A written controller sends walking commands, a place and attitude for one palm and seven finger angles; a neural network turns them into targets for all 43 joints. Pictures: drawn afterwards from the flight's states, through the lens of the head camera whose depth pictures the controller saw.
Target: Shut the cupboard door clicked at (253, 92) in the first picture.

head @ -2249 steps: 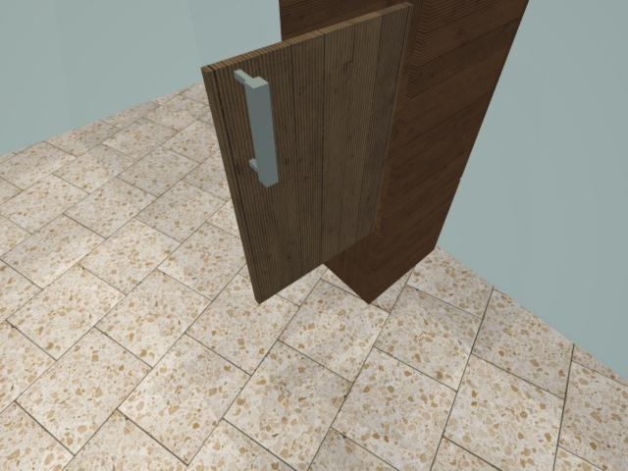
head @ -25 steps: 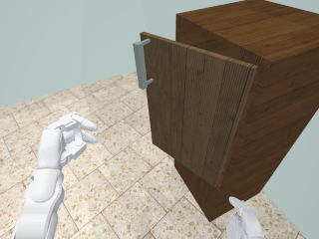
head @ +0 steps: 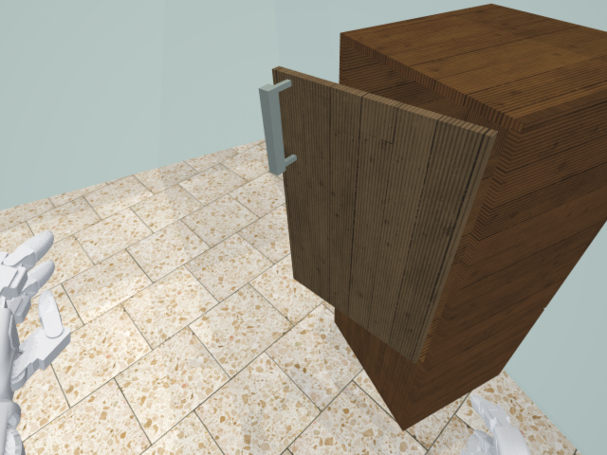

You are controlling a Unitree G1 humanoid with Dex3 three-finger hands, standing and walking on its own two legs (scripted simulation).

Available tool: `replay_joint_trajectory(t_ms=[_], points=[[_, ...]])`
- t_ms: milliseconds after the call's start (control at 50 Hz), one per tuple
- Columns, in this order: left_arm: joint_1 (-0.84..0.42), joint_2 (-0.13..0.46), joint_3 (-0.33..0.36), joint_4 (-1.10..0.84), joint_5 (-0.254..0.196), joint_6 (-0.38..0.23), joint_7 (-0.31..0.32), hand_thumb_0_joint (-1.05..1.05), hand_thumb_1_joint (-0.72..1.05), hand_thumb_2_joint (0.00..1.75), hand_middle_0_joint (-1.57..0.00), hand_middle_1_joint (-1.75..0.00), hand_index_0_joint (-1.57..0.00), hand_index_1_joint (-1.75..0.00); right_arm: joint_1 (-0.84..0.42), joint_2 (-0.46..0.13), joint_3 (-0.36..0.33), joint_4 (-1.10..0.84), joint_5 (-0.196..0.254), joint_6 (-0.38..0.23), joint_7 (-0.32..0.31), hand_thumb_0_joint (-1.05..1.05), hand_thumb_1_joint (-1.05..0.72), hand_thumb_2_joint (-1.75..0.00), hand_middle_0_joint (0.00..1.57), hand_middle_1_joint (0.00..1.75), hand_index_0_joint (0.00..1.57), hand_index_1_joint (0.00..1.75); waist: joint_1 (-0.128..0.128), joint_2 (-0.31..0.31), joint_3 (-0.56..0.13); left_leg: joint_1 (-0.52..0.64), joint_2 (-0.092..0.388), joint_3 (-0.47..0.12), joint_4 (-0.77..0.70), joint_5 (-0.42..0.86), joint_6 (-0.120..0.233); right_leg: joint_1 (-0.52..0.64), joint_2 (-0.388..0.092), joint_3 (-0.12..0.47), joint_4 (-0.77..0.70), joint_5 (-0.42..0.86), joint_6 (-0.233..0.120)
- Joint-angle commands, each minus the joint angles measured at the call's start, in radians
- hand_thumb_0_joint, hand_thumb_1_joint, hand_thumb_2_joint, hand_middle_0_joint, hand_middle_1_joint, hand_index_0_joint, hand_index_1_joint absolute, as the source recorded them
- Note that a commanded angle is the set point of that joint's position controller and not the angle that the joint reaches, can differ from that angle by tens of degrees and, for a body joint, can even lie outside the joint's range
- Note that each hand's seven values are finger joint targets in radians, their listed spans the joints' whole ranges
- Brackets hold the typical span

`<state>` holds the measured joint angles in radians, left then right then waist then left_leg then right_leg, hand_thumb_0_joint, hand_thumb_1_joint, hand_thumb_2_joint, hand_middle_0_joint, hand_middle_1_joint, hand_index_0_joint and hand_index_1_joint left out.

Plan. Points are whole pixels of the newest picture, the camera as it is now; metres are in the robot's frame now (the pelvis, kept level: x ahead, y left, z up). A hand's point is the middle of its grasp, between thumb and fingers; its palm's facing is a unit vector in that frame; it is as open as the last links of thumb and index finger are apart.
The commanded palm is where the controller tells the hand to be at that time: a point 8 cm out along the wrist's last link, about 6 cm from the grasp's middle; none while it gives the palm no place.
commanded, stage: draw the hand back to the body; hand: left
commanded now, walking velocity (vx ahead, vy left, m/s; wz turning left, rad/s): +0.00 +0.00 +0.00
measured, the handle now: (281, 128) +0.63 +0.12 +0.15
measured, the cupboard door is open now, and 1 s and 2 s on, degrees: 22 22 22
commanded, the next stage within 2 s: step back with the hand held close in 0.24 s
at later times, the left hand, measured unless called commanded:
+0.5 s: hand (68, 314) +0.20 +0.27 +0.17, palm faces +0.43 -0.78 -0.46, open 7.4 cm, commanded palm +0.15 +0.30 +0.17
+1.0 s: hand (9, 374) +0.14 +0.30 +0.16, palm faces +0.43 -0.77 -0.47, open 7.4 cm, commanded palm +0.08 +0.33 +0.17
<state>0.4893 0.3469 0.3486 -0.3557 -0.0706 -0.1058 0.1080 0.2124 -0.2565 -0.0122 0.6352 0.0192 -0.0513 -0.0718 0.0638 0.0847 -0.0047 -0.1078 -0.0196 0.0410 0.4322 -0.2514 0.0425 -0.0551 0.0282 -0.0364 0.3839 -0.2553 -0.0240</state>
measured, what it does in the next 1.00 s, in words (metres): shifts its weight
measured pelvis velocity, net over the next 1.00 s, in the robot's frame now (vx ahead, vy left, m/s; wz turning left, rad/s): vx -0.07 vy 0.03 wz -0.03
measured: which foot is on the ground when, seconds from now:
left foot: down 0.00-1.00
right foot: down 0.00-1.00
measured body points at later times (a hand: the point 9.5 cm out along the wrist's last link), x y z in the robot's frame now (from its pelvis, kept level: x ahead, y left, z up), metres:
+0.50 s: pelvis +0.00 +0.01 +0.00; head -0.01 -0.02 +0.45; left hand +0.17 +0.31 +0.19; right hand +0.17 -0.23 -0.09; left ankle +0.00 +0.09 -0.74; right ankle -0.02 -0.10 -0.74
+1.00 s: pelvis -0.07 +0.03 -0.02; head -0.08 +0.03 +0.43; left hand +0.11 +0.34 +0.18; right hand +0.08 -0.22 -0.10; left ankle +0.00 +0.09 -0.74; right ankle -0.02 -0.10 -0.74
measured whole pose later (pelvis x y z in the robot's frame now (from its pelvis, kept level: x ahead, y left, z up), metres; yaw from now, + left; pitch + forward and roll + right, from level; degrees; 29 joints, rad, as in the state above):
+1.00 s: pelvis -0.07 +0.03 -0.02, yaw -2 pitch -1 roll -2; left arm 0.51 0.41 0.44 -0.45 -0.03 -0.20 0.14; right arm 0.25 -0.24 0.00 0.55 0.02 0.00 -0.09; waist 0.01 0.03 -0.01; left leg -0.39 -0.02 0.09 0.65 -0.25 0.10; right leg -0.36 0.01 0.00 0.62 -0.25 0.02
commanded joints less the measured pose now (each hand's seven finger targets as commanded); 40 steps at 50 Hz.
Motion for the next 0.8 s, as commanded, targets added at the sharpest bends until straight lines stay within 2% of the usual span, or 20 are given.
replay_joint_trajectory(t_ms=[0, 40, 60, 120, 180, 220, 300, 340, 360, 380, 400, 440, 500, 560, 600, 620, 680, 700, 720, 780], points=[[-0.151, 0.189, 0.085, -0.204, -0.001, -0.064, 0.018, 0.00, 0.90, 0.90, -0.20, -0.30, -0.20, -0.30, -0.140, -0.093, -0.022, -0.161, 0.001, -0.067, -0.007, 0.00, -0.90, -0.90, 0.20, 0.30, 0.20, 0.30, -0.016, -0.030, -0.020, 0.042, 0.037, -0.038, -0.072, 0.155, -0.008, -0.096, -0.029, 0.036, -0.089, 0.098, 0.010], [-0.143, 0.178, 0.081, -0.214, -0.002, -0.065, 0.017, 0.00, 0.90, 0.90, -0.20, -0.30, -0.20, -0.30, -0.145, -0.083, -0.018, -0.164, -0.001, -0.067, -0.005, 0.00, -0.90, -0.90, 0.20, 0.30, 0.20, 0.30, -0.012, -0.017, -0.028, 0.041, 0.036, -0.043, -0.076, 0.163, -0.012, -0.082, -0.028, 0.033, -0.082, 0.102, 0.008], [-0.158, 0.202, 0.102, -0.222, 0.000, -0.067, 0.019, 0.00, 0.90, 0.90, -0.20, -0.30, -0.20, -0.30, -0.146, -0.084, -0.015, -0.165, -0.001, -0.068, -0.004, 0.00, -0.90, -0.90, 0.20, 0.30, 0.20, 0.30, -0.009, -0.017, -0.037, 0.042, 0.034, -0.046, -0.077, 0.163, -0.013, -0.082, -0.026, 0.033, -0.085, 0.105, 0.008], [-0.136, 0.206, 0.114, -0.219, 0.000, -0.064, 0.018, 0.00, 0.90, 0.90, -0.20, -0.30, -0.20, -0.30, -0.147, -0.080, -0.012, -0.165, -0.003, -0.065, -0.003, 0.00, -0.90, -0.90, 0.20, 0.30, 0.20, 0.30, -0.005, -0.019, -0.034, 0.035, 0.036, -0.042, -0.076, 0.183, -0.015, -0.069, -0.026, 0.033, -0.084, 0.130, 0.007], [-0.114, 0.185, 0.103, -0.211, -0.004, -0.056, 0.016, 0.00, 0.90, 0.90, -0.20, -0.30, -0.20, -0.30, -0.148, -0.074, -0.011, -0.168, -0.005, -0.061, 0.001, 0.00, -0.90, -0.90, 0.20, 0.30, 0.20, 0.30, -0.005, 0.011, -0.015, 0.028, 0.039, -0.043, -0.078, 0.199, -0.022, -0.066, -0.024, 0.031, -0.078, 0.143, 0.004], [-0.119, 0.194, 0.112, -0.202, -0.004, -0.053, 0.012, 0.00, 0.90, 0.90, -0.20, -0.30, -0.20, -0.30, -0.144, -0.080, -0.009, -0.170, -0.004, -0.056, 0.004, 0.00, -0.90, -0.90, 0.20, 0.30, 0.20, 0.30, -0.005, -0.021, -0.017, 0.023, 0.039, -0.044, -0.081, 0.197, -0.020, -0.065, -0.024, 0.032, -0.085, 0.142, 0.006], [-0.096, 0.192, 0.109, -0.221, -0.004, -0.051, 0.012, 0.00, 0.90, 0.90, -0.20, -0.30, -0.20, -0.30, -0.141, -0.084, -0.016, -0.175, -0.005, -0.054, 0.005, 0.00, -0.90, -0.90, 0.20, 0.30, 0.20, 0.30, -0.002, -0.011, -0.057, 0.042, 0.044, -0.042, -0.071, 0.250, -0.021, -0.043, -0.024, 0.030, -0.069, 0.186, 0.006], [-0.092, 0.188, 0.108, -0.217, -0.005, -0.052, 0.013, 0.00, 0.90, 0.90, -0.20, -0.30, -0.20, -0.30, -0.141, -0.078, -0.015, -0.174, -0.006, -0.056, 0.004, 0.00, -0.90, -0.90, 0.20, 0.30, 0.20, 0.30, -0.004, -0.036, -0.056, 0.039, 0.044, -0.044, -0.069, 0.254, -0.021, -0.049, -0.024, 0.028, -0.064, 0.191, 0.008], [-0.224, 0.340, 0.240, -0.294, -0.004, -0.088, 0.019, 0.00, 0.90, 0.90, -0.20, -0.30, -0.20, -0.30, -0.139, -0.111, -0.023, -0.209, 0.010, -0.036, 0.004, 0.00, -0.90, -0.90, 0.20, 0.30, 0.20, 0.30, -0.031, -0.013, -0.019, -0.034, 0.070, -0.062, -0.026, 0.165, 0.007, -0.119, -0.077, 0.143, -0.093, 0.254, -0.001], [-0.135, 0.260, 0.174, -0.214, -0.005, -0.092, 0.010, 0.00, 0.90, 0.90, -0.20, -0.30, -0.20, -0.30, -0.135, -0.094, -0.021, -0.186, 0.004, -0.026, -0.002, 0.00, -0.90, -0.90, 0.20, 0.30, 0.20, 0.30, -0.043, -0.057, -0.030, -0.031, 0.066, -0.068, 0.001, 0.153, 0.007, -0.136, -0.112, 0.155, -0.090, 0.277, -0.008], [-0.123, 0.260, 0.170, -0.218, 0.000, -0.100, 0.006, 0.00, 0.90, 0.90, -0.20, -0.30, -0.20, -0.30, -0.133, -0.100, -0.026, -0.189, 0.006, -0.020, -0.001, 0.00, -0.90, -0.90, 0.20, 0.30, 0.20, 0.30, -0.042, -0.076, -0.038, -0.033, 0.069, -0.073, 0.021, 0.174, 0.003, -0.145, -0.128, 0.166, -0.078, 0.323, -0.014], [-0.048, 0.212, 0.127, -0.177, 0.001, -0.097, 0.002, 0.00, 0.90, 0.90, -0.20, -0.30, -0.20, -0.30, -0.121, -0.103, -0.033, -0.193, 0.006, -0.003, -0.002, 0.00, -0.90, -0.90, 0.20, 0.30, 0.20, 0.30, -0.047, -0.080, -0.103, -0.009, 0.086, -0.062, 0.044, 0.256, -0.001, -0.147, -0.140, 0.157, -0.023, 0.390, -0.010], [-0.026, 0.244, 0.149, -0.210, 0.003, -0.095, 0.012, 0.00, 0.90, 0.90, -0.20, -0.30, -0.20, -0.30, -0.121, -0.112, -0.042, -0.206, 0.009, 0.019, -0.009, 0.00, -0.90, -0.90, 0.20, 0.30, 0.20, 0.30, -0.047, -0.049, -0.170, -0.007, 0.111, -0.068, 0.056, 0.392, -0.002, -0.129, -0.134, 0.139, 0.049, 0.465, 0.000], [-0.006, 0.266, 0.170, -0.243, 0.001, -0.090, 0.022, 0.00, 0.90, 0.90, -0.20, -0.30, -0.20, -0.30, -0.119, -0.110, -0.043, -0.232, 0.014, 0.043, -0.015, 0.00, -0.90, -0.90, 0.20, 0.30, 0.20, 0.30, -0.049, -0.067, -0.185, -0.044, 0.125, -0.080, 0.055, 0.431, -0.002, -0.121, -0.117, 0.132, 0.092, 0.457, 0.006], [0.020, 0.309, 0.217, -0.249, 0.000, -0.088, 0.031, 0.00, 0.90, 0.90, -0.20, -0.30, -0.20, -0.30, -0.125, -0.112, -0.044, -0.239, 0.013, 0.055, -0.021, 0.00, -0.90, -0.90, 0.20, 0.30, 0.20, 0.30, -0.046, -0.068, -0.180, -0.081, 0.127, -0.088, 0.050, 0.407, 0.001, -0.121, -0.114, 0.137, 0.100, 0.438, 0.008], [0.032, 0.280, 0.193, -0.262, -0.001, -0.090, 0.031, 0.00, 0.90, 0.90, -0.20, -0.30, -0.20, -0.30, -0.120, -0.104, -0.040, -0.246, 0.016, 0.060, -0.022, 0.00, -0.90, -0.90, 0.20, 0.30, 0.20, 0.30, -0.051, -0.061, -0.174, -0.105, 0.131, -0.093, 0.048, 0.397, 0.001, -0.114, -0.114, 0.134, 0.112, 0.422, 0.006], [0.041, 0.292, 0.210, -0.285, -0.001, -0.099, 0.040, 0.00, 0.90, 0.90, -0.20, -0.30, -0.20, -0.30, -0.111, -0.110, -0.042, -0.257, 0.015, 0.063, -0.024, 0.00, -0.90, -0.90, 0.20, 0.30, 0.20, 0.30, -0.052, -0.037, -0.147, -0.183, 0.141, -0.115, 0.021, 0.294, 0.011, -0.118, -0.093, 0.143, 0.127, 0.326, 0.009], [0.044, 0.319, 0.240, -0.290, 0.002, -0.103, 0.043, 0.00, 0.90, 0.90, -0.20, -0.30, -0.20, -0.30, -0.114, -0.119, -0.046, -0.254, 0.010, 0.061, -0.027, 0.00, -0.90, -0.90, 0.20, 0.30, 0.20, 0.30, -0.047, -0.020, -0.148, -0.212, 0.146, -0.125, 0.006, 0.266, 0.015, -0.103, -0.087, 0.142, 0.134, 0.308, 0.012], [0.049, 0.284, 0.212, -0.294, 0.001, -0.106, 0.043, 0.00, 0.90, 0.90, -0.20, -0.30, -0.20, -0.30, -0.106, -0.111, -0.042, -0.258, 0.012, 0.057, -0.026, 0.00, -0.90, -0.90, 0.20, 0.30, 0.20, 0.30, -0.051, 0.001, -0.146, -0.235, 0.152, -0.130, -0.003, 0.240, 0.018, -0.098, -0.083, 0.138, 0.148, 0.279, 0.012], [0.033, 0.275, 0.215, -0.303, 0.009, -0.119, 0.047, 0.00, 0.90, 0.90, -0.20, -0.30, -0.20, -0.30, -0.093, -0.123, -0.044, -0.261, 0.008, 0.039, -0.027, 0.00, -0.90, -0.90, 0.20, 0.30, 0.20, 0.30, -0.049, 0.043, -0.116, -0.361, 0.184, -0.162, -0.068, 0.081, 0.040, -0.050, -0.045, 0.116, 0.206, 0.169, 0.026]])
